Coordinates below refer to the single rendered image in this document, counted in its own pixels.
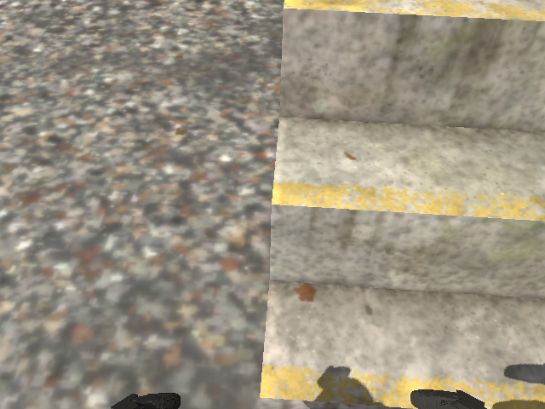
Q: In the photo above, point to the stairs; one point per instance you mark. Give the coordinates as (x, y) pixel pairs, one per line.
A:
(408, 209)

